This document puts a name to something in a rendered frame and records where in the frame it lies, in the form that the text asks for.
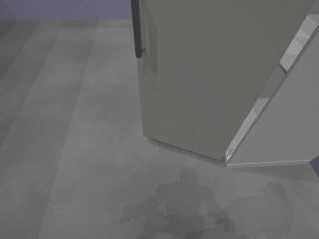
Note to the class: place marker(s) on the handle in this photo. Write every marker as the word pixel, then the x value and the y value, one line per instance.
pixel 135 9

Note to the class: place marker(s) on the fridge door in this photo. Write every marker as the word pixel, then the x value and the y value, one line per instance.
pixel 205 64

